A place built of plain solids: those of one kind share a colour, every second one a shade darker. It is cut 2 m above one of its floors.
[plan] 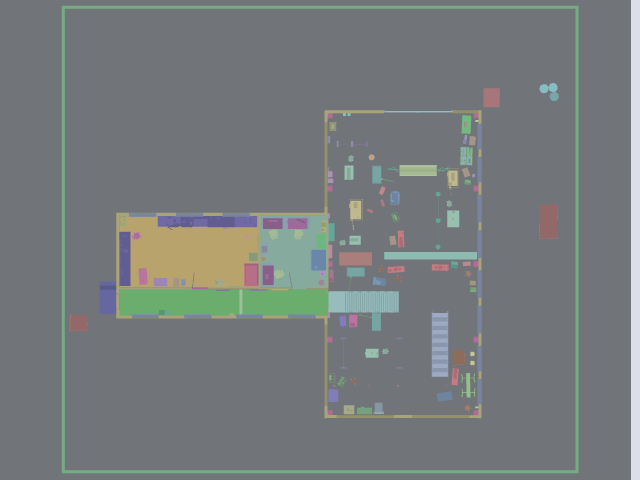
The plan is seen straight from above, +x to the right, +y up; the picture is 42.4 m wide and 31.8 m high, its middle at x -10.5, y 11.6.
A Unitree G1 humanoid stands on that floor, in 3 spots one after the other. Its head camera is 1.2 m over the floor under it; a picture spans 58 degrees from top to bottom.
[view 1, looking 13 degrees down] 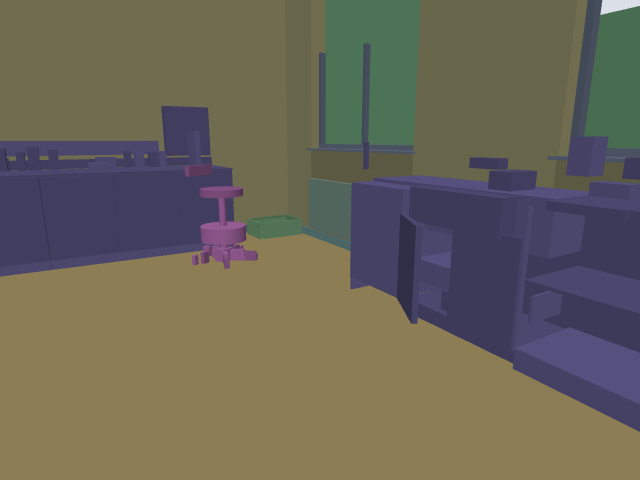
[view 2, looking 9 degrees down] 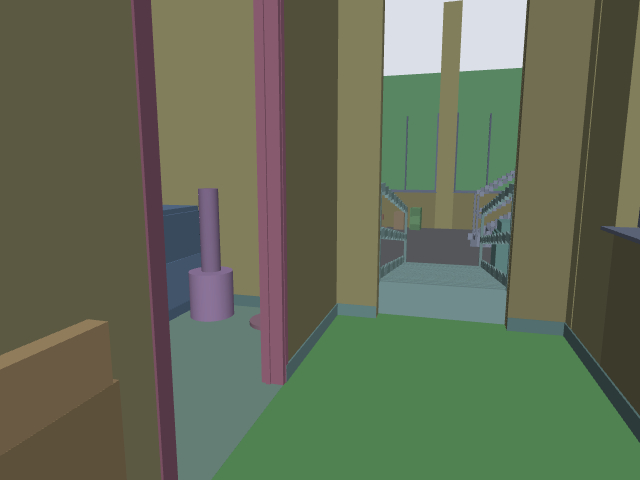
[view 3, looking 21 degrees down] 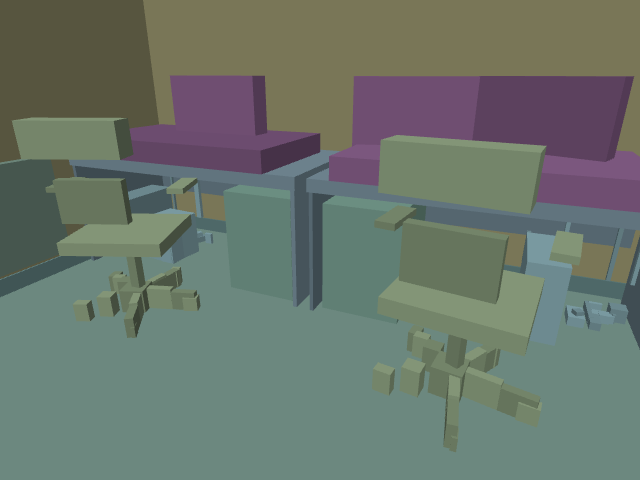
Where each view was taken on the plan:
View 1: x -18.45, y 10.50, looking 149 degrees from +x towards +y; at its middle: raised_floor_lab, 5.33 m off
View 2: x -13.50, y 7.50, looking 16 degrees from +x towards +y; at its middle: wall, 3.09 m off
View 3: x -11.85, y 10.50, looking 114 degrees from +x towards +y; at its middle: desk_panel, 2.29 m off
